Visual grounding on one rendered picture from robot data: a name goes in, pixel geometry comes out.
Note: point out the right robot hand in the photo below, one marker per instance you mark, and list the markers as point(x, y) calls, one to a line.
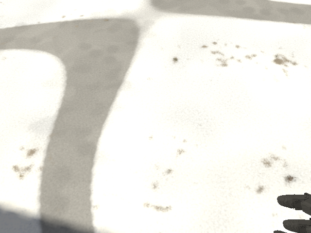
point(299, 202)

